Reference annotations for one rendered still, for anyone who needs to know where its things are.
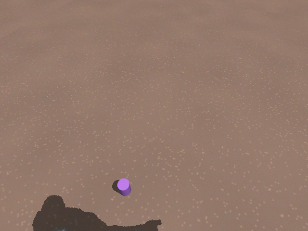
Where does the can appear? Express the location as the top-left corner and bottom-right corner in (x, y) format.
(117, 179), (131, 196)

